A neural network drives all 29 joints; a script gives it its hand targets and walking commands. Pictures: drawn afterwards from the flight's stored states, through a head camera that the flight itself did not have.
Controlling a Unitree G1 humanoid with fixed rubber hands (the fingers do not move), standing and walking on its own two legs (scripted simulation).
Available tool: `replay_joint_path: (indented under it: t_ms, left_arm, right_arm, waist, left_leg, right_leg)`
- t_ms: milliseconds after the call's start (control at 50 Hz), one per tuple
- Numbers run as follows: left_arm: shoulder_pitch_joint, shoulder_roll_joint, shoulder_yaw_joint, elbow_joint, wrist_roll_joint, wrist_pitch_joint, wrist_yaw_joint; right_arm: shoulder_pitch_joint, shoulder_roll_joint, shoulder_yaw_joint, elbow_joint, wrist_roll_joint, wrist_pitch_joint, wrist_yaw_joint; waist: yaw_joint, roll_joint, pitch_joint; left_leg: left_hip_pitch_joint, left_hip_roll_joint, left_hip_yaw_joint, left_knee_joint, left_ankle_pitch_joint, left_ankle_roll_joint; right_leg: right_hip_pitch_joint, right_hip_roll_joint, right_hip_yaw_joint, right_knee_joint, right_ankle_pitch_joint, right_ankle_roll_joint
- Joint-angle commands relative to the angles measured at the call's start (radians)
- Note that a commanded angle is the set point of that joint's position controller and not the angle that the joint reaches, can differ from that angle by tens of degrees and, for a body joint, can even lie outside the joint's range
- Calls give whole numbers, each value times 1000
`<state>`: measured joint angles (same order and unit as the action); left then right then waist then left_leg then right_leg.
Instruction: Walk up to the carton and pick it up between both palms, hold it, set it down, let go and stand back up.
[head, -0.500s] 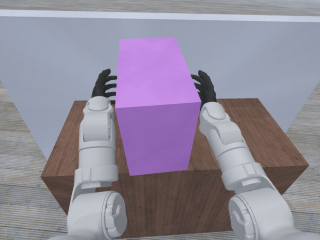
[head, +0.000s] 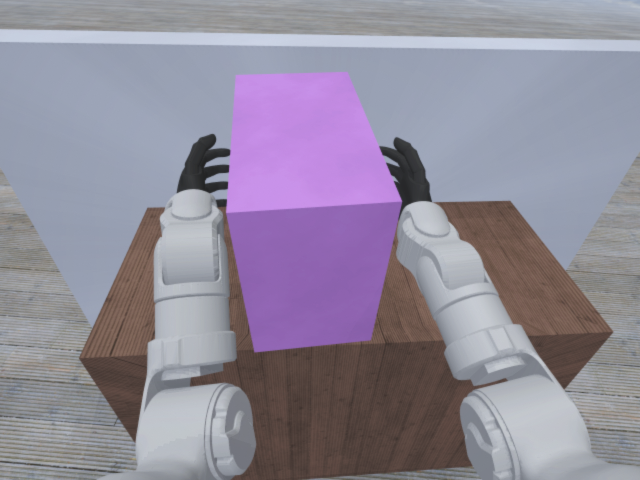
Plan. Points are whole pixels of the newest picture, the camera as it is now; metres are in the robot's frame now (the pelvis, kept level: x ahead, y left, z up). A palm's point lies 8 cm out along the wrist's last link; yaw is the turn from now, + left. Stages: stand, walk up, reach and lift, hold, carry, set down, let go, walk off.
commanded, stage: reach and lift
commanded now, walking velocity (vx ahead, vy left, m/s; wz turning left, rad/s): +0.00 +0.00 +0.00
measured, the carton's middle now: (302, 206) +0.44 +0.01 +0.16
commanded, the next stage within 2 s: hold in 0.14 s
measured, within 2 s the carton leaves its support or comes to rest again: neither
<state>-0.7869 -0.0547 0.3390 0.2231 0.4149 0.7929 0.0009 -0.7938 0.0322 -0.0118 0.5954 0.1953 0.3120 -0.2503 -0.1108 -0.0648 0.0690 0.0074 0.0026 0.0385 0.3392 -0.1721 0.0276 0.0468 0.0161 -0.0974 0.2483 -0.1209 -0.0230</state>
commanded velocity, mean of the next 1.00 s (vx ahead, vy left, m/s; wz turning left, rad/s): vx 0.00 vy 0.00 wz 0.00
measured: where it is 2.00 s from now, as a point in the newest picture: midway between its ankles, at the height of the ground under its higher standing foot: outside the picture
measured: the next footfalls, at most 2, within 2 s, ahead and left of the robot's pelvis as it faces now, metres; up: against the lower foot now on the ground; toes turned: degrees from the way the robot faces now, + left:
none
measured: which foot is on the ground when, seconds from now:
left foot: down 0.00-1.00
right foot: down 0.00-1.00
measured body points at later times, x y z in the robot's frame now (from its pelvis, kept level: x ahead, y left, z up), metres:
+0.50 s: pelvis -0.01 +0.00 +0.00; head -0.06 +0.03 +0.44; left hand +0.38 +0.15 +0.23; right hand +0.37 -0.11 +0.22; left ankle +0.02 +0.10 -0.75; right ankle +0.03 -0.10 -0.75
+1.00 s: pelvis +0.01 -0.01 +0.00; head -0.05 +0.03 +0.44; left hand +0.38 +0.14 +0.22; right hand +0.37 -0.12 +0.22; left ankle +0.02 +0.10 -0.75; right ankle +0.03 -0.10 -0.75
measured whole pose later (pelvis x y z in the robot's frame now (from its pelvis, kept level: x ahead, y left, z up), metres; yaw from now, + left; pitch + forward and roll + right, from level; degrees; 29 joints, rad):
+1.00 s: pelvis +0.01 -0.01 +0.00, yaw +0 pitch -13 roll -1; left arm -0.71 -0.08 0.35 0.02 0.45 0.90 -0.08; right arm -0.73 0.04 0.05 0.43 0.25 0.39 -0.30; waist -0.11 -0.07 0.11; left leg 0.08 0.01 0.03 0.34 -0.19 0.02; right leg 0.12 0.03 -0.09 0.25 -0.14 -0.03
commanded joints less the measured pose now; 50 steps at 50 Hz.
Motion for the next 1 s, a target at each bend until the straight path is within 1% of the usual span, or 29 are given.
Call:
replay_joint_path:
  t_ms: [0, 40, 80, 100, 120, 140, 160, 200, 260, 280, 320, 340, 360, 380, 400, 420, 480, 520, 560, 600, 680, 720, 740, 760, 820, 860, 900, 920, 980]
  left_arm:
    - [-599, -569, -434, -54, -161, -53, -149]
    - [-595, -567, -426, -47, -157, -43, -152]
    - [-594, -558, -412, -55, -146, -34, -157]
    - [-594, -559, -420, -77, -148, -32, -159]
    - [-586, -563, -432, -91, -155, -29, -160]
    - [-582, -569, -440, -117, -157, -26, -161]
    - [-566, -562, -434, -113, -152, -19, -164]
    - [-537, -549, -434, -123, -151, -7, -170]
    - [-518, -531, -413, -125, -133, 11, -184]
    - [-521, -531, -419, -143, -131, 16, -185]
    - [-550, -533, -417, -160, -128, 21, -187]
    - [-556, -538, -418, -158, -131, 25, -186]
    - [-566, -543, -425, -162, -131, 27, -188]
    - [-578, -551, -436, -168, -138, 27, -185]
    - [-584, -551, -448, -176, -144, 28, -182]
    - [-582, -558, -451, -171, -148, 28, -179]
    - [-582, -560, -439, -127, -147, 30, -181]
    - [-594, -556, -431, -126, -146, 28, -182]
    - [-593, -548, -412, -100, -138, 26, -186]
    - [-590, -546, -412, -109, -138, 20, -188]
    - [-540, -537, -412, -138, -135, 22, -193]
    - [-511, -520, -406, -152, -120, 29, -200]
    - [-498, -519, -409, -170, -125, 31, -203]
    - [-500, -513, -411, -189, -121, 30, -206]
    - [-487, -512, -420, -211, -126, 37, -215]
    - [-504, -523, -451, -257, -132, 36, -211]
    - [-496, -521, -453, -264, -130, 41, -207]
    - [-494, -524, -454, -256, -129, 45, -205]
    - [-511, -514, -447, -251, -127, 53, -204]
  right_arm:
    - [-809, 516, 271, -284, 50, -64, 81]
    - [-805, 520, 263, -281, 46, -59, 79]
    - [-797, 520, 265, -273, 50, -48, 78]
    - [-786, 523, 272, -278, 55, -46, 76]
    - [-795, 526, 285, -314, 62, -48, 73]
    - [-779, 531, 297, -321, 68, -44, 68]
    - [-767, 524, 303, -316, 73, -38, 61]
    - [-768, 526, 331, -361, 87, -29, 50]
    - [-751, 519, 328, -361, 85, -9, 37]
    - [-736, 517, 327, -348, 90, -4, 36]
    - [-751, 529, 314, -353, 89, -1, 42]
    - [-757, 521, 315, -353, 85, 1, 45]
    - [-765, 524, 308, -358, 83, 2, 48]
    - [-777, 516, 302, -362, 84, -2, 52]
    - [-784, 521, 303, -372, 82, -4, 55]
    - [-781, 520, 304, -363, 79, -2, 57]
    - [-793, 515, 282, -352, 57, 0, 61]
    - [-784, 520, 264, -338, 43, -2, 65]
    - [-791, 524, 264, -330, 37, -1, 68]
    - [-798, 531, 271, -338, 40, -7, 69]
    - [-761, 529, 311, -373, 71, -12, 56]
    - [-742, 524, 335, -394, 84, -6, 45]
    - [-723, 523, 349, -401, 99, -3, 40]
    - [-721, 527, 356, -412, 103, 0, 34]
    - [-706, 523, 371, -429, 117, 10, 24]
    - [-712, 532, 390, -465, 129, 8, 24]
    - [-702, 528, 389, -469, 130, 14, 23]
    - [-710, 525, 387, -478, 130, 16, 22]
    - [-703, 519, 371, -445, 113, 21, 27]
  waist:
    - [-6, 96, -413]
    - [-10, 94, -416]
    - [-4, 87, -395]
    - [-8, 98, -410]
    - [-9, 99, -426]
    - [-14, 97, -442]
    - [-16, 86, -427]
    - [-14, 69, -423]
    - [-5, 60, -370]
    - [-7, 78, -345]
    - [-8, 85, -323]
    - [-1, 94, -323]
    - [-5, 100, -344]
    - [-1, 109, -333]
    - [-9, 121, -364]
    - [-6, 120, -359]
    - [-16, 105, -345]
    - [-23, 94, -353]
    - [-10, 83, -346]
    - [-11, 91, -375]
    - [-8, 75, -416]
    - [-10, 72, -415]
    - [-3, 68, -410]
    - [-10, 65, -407]
    - [-11, 70, -382]
    - [-6, 93, -392]
    - [-9, 94, -390]
    - [-6, 98, -376]
    - [-1, 101, -335]
  left_leg:
    - [115, -15, -17, -29, 172, -36]
    - [108, -14, -16, -27, 164, -31]
    - [100, -19, -9, -35, 158, -28]
    - [105, -15, -12, -34, 175, -31]
    - [108, -20, -11, -24, 207, -34]
    - [122, -18, -13, -16, 237, -35]
    - [126, -21, -11, -15, 253, -34]
    - [128, -26, -10, -14, 253, -32]
    - [95, -25, -7, -32, 207, -21]
    - [92, -21, -4, -38, 201, -23]
    - [74, -17, 0, -46, 169, -25]
    - [71, -13, 1, -52, 165, -27]
    - [83, -10, -2, -53, 144, -22]
    - [78, -6, -3, -51, 158, -31]
    - [90, -5, -2, -45, 154, -32]
    - [101, -3, -4, -43, 167, -33]
    - [75, -1, -5, -59, 87, -26]
    - [66, -1, -3, -67, 68, -22]
    - [52, -5, 2, -76, 49, -12]
    - [57, -10, 2, -67, 74, -9]
    - [116, -22, 8, -31, 226, -24]
    - [125, -23, 3, -24, 252, -24]
    - [124, -22, 4, -22, 269, -25]
    - [119, -25, 4, -19, 282, -27]
    - [124, -26, 6, -18, 284, -28]
    - [135, -26, 7, -11, 305, -37]
    - [149, -23, 5, -8, 308, -41]
    - [145, -22, 5, -14, 289, -38]
    - [107, -13, 10, -35, 211, -31]
  right_leg:
    - [59, 31, 6, -10, 111, 63]
    - [64, 29, 3, -9, 104, 61]
    - [75, 28, 2, -10, 102, 64]
    - [83, 27, 5, -6, 121, 65]
    - [97, 27, 7, -1, 151, 65]
    - [116, 29, 7, 2, 185, 70]
    - [126, 28, 9, 4, 206, 73]
    - [146, 27, 9, 6, 232, 82]
    - [152, 24, 10, -1, 199, 84]
    - [140, 26, 12, -2, 175, 79]
    - [126, 27, 7, -6, 120, 72]
    - [119, 30, 2, -4, 96, 65]
    - [107, 29, 1, -5, 73, 67]
    - [96, 35, -8, -5, 60, 62]
    - [88, 34, -7, -2, 51, 57]
    - [77, 36, -8, -3, 60, 57]
    - [70, 32, -7, -10, 3, 58]
    - [84, 34, -10, -10, 0, 59]
    - [90, 27, -7, -8, 0, 64]
    - [106, 26, -4, -1, 31, 68]
    - [141, 32, -3, 3, 172, 76]
    - [172, 29, 2, 7, 221, 87]
    - [181, 32, 1, 13, 249, 87]
    - [188, 30, 0, 13, 274, 89]
    - [195, 30, 1, 14, 286, 87]
    - [180, 34, -4, 19, 277, 82]
    - [169, 33, -5, 16, 266, 80]
    - [161, 33, -6, 12, 242, 77]
    - [145, 27, -2, 5, 164, 73]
